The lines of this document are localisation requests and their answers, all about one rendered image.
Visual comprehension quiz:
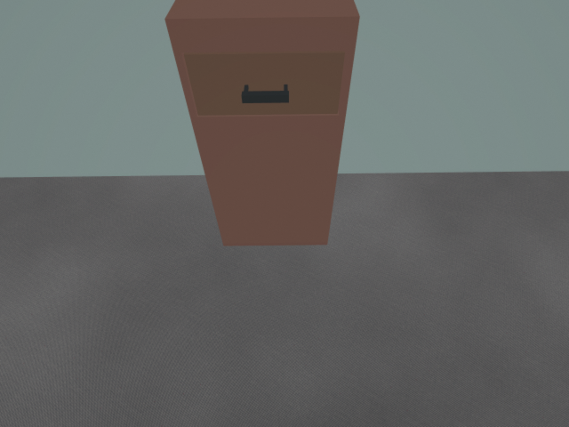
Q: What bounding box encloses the handle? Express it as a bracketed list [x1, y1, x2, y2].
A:
[242, 85, 289, 103]

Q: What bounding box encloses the drawer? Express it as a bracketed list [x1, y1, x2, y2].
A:
[184, 51, 345, 116]

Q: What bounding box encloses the cabinet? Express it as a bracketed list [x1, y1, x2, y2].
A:
[165, 0, 360, 246]

